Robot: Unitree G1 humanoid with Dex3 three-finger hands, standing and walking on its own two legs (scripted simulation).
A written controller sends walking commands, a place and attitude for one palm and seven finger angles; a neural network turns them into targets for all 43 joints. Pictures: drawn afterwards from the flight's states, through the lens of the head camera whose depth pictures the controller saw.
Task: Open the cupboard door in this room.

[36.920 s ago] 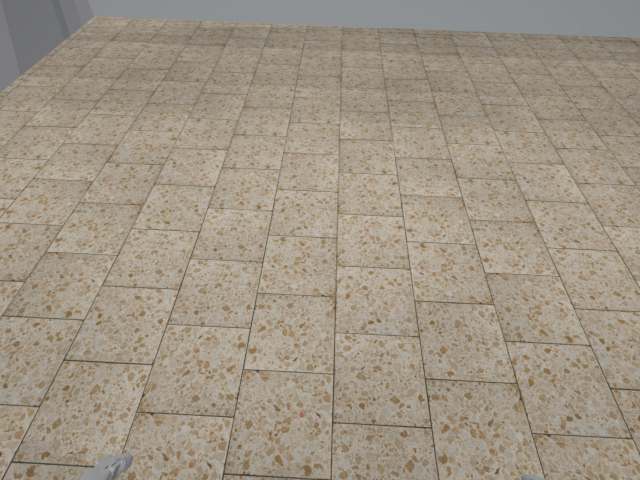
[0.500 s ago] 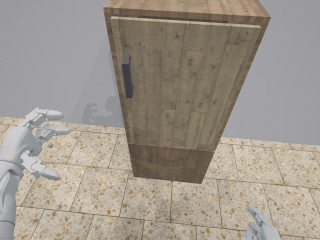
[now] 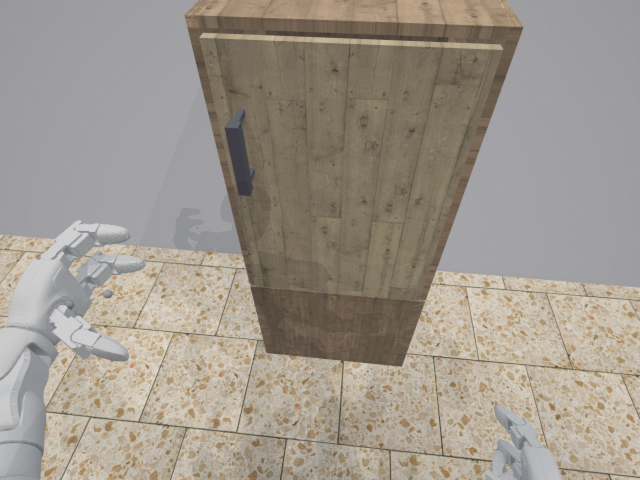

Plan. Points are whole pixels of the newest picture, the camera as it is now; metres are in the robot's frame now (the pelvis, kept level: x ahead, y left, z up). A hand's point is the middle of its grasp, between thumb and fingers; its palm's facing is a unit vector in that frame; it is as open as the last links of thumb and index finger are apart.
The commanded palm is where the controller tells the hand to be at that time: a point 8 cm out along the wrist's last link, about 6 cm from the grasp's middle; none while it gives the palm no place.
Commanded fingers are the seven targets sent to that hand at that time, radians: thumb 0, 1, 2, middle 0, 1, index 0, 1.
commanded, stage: move the hooked fingers beside the handle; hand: left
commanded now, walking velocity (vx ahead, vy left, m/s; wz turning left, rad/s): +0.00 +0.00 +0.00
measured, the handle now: (242, 153) +0.58 +0.17 +0.10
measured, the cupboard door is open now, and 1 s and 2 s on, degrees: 0 0 0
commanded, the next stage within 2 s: none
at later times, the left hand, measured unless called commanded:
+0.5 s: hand (138, 241) +0.37 +0.27 +0.11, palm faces -0.05 -1.00 +0.01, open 14.0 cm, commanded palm +0.35 +0.32 +0.11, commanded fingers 0.00 -0.50 0.30 -0.30 -1.20 -0.30 -1.20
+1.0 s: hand (168, 205) +0.44 +0.25 +0.10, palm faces -0.05 -1.00 +0.01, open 14.0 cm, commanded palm +0.43 +0.30 +0.10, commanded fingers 0.00 -0.50 0.30 -0.30 -1.20 -0.30 -1.20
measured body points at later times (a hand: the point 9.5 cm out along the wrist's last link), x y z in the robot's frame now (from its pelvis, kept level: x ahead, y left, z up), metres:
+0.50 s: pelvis +0.00 +0.02 +0.00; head +0.04 +0.02 +0.44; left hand +0.37 +0.32 +0.11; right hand +0.11 -0.25 -0.10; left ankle +0.04 +0.11 -0.72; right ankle -0.01 -0.10 -0.72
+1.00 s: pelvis +0.01 +0.03 -0.01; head +0.06 +0.04 +0.44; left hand +0.44 +0.30 +0.11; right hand +0.08 -0.24 -0.11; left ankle +0.04 +0.11 -0.72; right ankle -0.01 -0.10 -0.72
